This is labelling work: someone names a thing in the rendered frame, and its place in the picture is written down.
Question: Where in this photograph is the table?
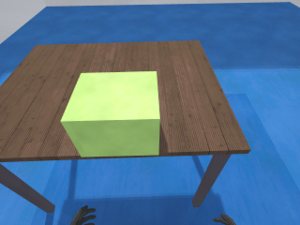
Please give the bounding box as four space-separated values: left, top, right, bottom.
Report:
0 40 251 213

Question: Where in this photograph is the carton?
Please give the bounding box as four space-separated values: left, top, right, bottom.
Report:
60 71 160 158

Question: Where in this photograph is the robot left hand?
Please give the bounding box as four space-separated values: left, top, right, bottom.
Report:
70 205 96 225

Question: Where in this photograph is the robot right hand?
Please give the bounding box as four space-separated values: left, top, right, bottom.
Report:
213 213 236 225

